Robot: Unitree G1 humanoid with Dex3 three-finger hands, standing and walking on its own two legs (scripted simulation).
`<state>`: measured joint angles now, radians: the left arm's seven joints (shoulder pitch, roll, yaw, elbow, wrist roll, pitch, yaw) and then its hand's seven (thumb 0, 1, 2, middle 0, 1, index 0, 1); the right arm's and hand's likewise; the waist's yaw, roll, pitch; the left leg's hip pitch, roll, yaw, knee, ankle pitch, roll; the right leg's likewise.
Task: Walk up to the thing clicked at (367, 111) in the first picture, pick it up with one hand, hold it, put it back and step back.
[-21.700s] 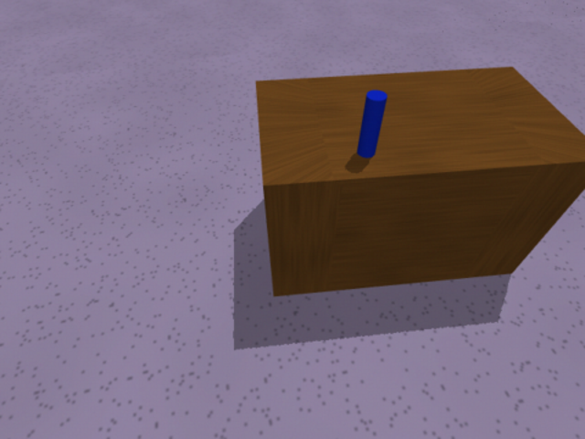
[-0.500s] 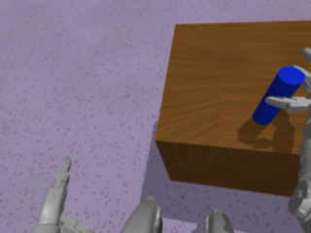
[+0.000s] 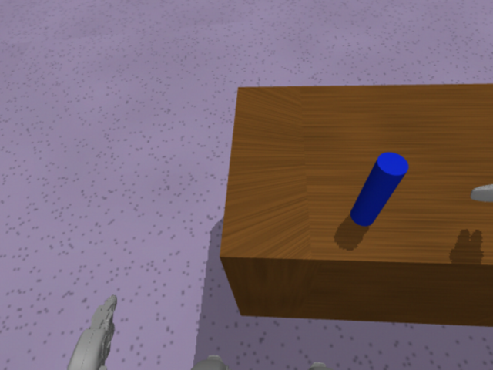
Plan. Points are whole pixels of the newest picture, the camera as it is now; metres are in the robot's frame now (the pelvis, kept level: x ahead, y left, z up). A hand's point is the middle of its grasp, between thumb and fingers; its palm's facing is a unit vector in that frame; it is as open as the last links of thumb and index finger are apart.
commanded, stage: sink last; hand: right
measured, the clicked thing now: (375, 192) +0.45 -0.20 -0.04
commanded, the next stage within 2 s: home in 0.92 s
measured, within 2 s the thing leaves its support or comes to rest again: neither
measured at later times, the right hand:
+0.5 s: hand (473, 323) +0.20 -0.26 +0.02, palm faces +0.34 +0.88 -0.34, open 17.2 cm
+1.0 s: hand (480, 360) +0.16 -0.25 +0.03, palm faces +0.37 +0.85 -0.38, open 17.4 cm
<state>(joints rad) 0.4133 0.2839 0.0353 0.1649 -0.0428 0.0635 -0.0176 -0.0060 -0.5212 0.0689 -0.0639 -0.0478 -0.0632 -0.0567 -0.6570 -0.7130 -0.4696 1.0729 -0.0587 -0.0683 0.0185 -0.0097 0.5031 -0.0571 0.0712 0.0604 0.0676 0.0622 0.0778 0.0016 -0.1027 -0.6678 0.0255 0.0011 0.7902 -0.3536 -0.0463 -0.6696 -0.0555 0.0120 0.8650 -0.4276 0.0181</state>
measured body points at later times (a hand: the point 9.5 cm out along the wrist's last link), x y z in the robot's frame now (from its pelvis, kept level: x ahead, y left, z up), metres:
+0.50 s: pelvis +0.02 +0.01 +0.02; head +0.03 +0.01 +0.47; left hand +0.18 +0.27 -0.04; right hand +0.18 -0.31 +0.05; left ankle +0.02 +0.15 -0.70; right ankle -0.01 -0.12 -0.70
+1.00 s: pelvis -0.01 +0.02 +0.01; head -0.01 +0.03 +0.46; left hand +0.15 +0.28 -0.03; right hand +0.14 -0.30 +0.05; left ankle +0.02 +0.15 -0.70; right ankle -0.01 -0.12 -0.70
